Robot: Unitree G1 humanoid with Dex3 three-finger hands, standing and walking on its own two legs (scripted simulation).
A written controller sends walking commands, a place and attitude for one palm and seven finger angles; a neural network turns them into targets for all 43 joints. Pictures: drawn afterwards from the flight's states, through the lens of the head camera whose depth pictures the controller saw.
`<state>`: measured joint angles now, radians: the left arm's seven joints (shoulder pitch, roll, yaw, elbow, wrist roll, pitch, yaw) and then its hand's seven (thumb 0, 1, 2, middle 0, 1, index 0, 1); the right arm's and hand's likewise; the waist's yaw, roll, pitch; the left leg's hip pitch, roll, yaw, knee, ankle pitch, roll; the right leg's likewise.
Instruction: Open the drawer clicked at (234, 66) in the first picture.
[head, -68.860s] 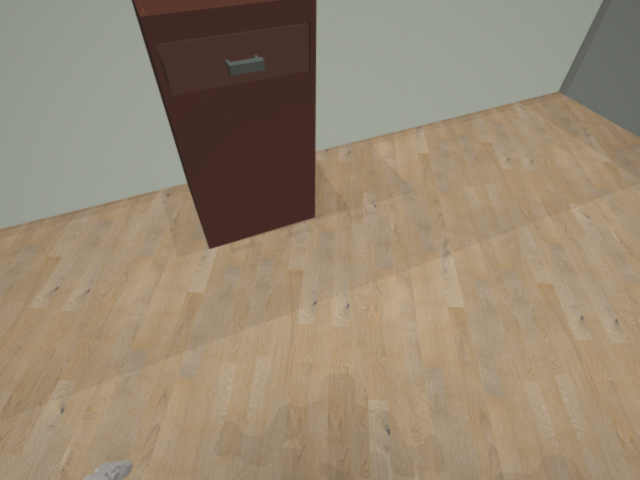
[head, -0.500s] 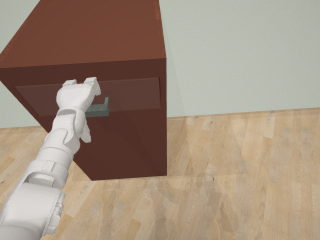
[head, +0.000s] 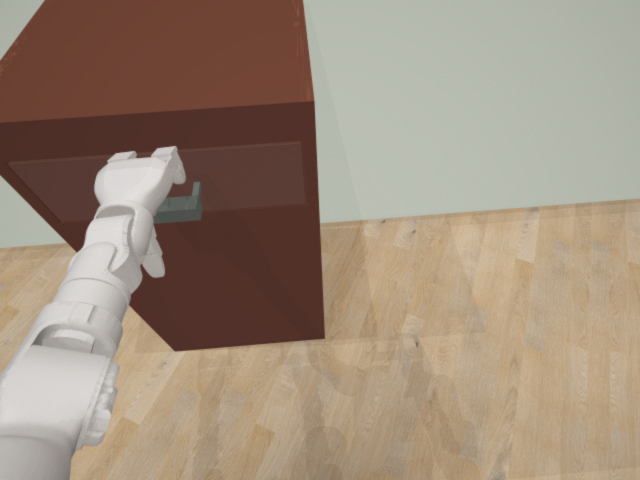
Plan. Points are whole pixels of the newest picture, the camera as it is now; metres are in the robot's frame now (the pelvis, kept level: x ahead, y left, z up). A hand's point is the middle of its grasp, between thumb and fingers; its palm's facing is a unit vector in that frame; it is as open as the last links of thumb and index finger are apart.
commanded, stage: re-aim the fingers above the handle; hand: left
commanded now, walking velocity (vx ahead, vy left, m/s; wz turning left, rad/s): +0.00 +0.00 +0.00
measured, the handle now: (168, 199) +0.53 +0.24 +0.00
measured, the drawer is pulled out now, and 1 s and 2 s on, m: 0.00 0.00 0.00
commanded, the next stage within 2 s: lower the fingers behind the handle in 1.60 s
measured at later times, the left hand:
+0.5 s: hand (158, 205) +0.48 +0.22 +0.05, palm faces -0.07 -0.07 -1.00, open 13.8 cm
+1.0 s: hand (175, 194) +0.48 +0.19 +0.07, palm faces +0.01 -0.03 -1.00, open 13.8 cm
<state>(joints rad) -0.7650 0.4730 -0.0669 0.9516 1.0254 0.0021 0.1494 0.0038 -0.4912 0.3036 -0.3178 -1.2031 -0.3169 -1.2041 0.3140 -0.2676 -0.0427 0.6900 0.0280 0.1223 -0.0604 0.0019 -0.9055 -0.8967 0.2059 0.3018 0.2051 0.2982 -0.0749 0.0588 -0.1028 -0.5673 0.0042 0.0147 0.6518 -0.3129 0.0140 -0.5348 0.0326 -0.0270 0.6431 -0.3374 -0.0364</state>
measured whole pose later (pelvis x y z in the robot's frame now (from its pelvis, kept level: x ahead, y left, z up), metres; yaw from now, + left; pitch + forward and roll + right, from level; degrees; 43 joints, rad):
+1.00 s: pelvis +0.00 +0.02 +0.00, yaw -1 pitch +15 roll -1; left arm -0.84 0.38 -0.10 0.97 1.06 0.05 0.26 0.00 -0.49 0.30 -0.32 -1.20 -0.32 -1.20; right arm 0.31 -0.25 -0.04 0.70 0.01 0.09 -0.03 0.00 -0.91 -0.90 0.21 0.30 0.21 0.30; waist -0.08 0.06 -0.12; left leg -0.60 -0.01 0.03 0.68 -0.33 0.04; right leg -0.57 0.02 -0.01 0.66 -0.34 -0.01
